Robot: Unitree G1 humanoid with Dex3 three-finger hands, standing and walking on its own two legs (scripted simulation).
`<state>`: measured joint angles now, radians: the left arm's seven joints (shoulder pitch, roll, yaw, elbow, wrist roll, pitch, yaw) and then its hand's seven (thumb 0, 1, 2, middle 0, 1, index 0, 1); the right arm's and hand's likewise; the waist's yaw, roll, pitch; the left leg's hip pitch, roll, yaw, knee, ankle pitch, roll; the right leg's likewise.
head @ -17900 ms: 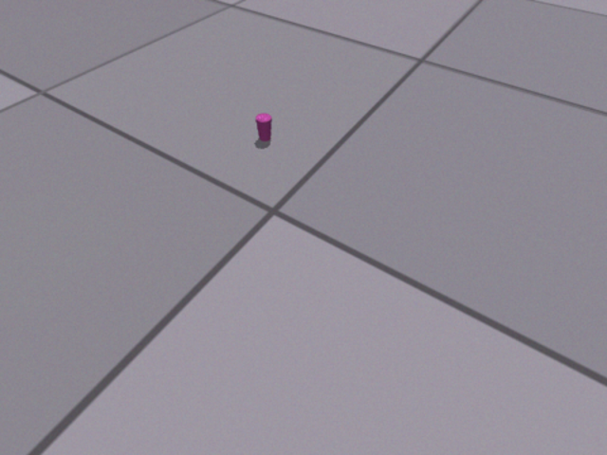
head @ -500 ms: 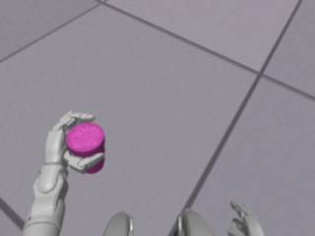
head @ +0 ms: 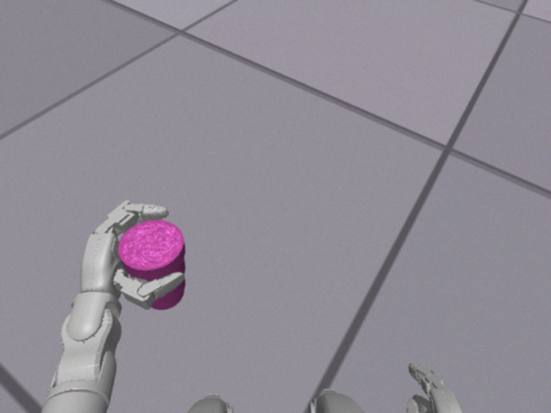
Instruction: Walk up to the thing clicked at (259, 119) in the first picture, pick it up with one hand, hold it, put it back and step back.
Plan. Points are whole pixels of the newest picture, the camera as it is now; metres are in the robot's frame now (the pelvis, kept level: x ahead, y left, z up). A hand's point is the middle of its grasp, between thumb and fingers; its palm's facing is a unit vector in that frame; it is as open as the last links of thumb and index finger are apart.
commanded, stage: lift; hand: left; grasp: from the side
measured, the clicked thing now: (158, 270) +0.32 +0.17 +0.00
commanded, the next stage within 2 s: hold in 0.06 s
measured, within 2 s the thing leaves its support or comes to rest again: neither
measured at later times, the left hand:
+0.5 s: hand (150, 251) +0.33 +0.17 +0.05, palm faces +0.02 -1.00 -0.02, open 11.1 cm
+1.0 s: hand (147, 253) +0.32 +0.17 +0.06, palm faces +0.02 -1.00 -0.02, open 11.1 cm
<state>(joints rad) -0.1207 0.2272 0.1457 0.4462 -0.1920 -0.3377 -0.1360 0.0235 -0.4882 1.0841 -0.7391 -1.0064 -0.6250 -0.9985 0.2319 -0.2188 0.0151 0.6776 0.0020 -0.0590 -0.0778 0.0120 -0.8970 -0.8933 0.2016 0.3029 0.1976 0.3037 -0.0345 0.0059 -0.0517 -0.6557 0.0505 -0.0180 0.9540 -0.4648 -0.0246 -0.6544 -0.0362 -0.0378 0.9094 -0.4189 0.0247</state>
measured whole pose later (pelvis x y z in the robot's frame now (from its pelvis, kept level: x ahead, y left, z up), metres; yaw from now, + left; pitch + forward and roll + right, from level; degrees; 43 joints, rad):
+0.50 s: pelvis +0.00 +0.00 +0.01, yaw +0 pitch +7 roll -1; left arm -0.10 0.22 0.14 0.44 -0.18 -0.33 -0.14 0.02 -0.49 1.08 -0.74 -1.01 -0.62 -1.00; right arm 0.23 -0.21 0.01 0.68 0.00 -0.04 -0.07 0.01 -0.91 -0.89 0.20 0.30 0.20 0.30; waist -0.03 0.01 -0.03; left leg -0.54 0.05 -0.01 0.87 -0.44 -0.02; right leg -0.55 -0.03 -0.03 0.83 -0.39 0.03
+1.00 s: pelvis +0.00 +0.00 +0.02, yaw +0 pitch +4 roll -1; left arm -0.11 0.22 0.13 0.44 -0.19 -0.34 -0.14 0.02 -0.49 1.08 -0.74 -1.01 -0.62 -1.00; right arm 0.23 -0.21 0.01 0.69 0.00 -0.06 -0.06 0.01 -0.91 -0.89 0.20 0.30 0.20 0.30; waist -0.03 0.01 -0.01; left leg -0.49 0.05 -0.01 0.83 -0.41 -0.02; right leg -0.49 -0.04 -0.03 0.78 -0.36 0.03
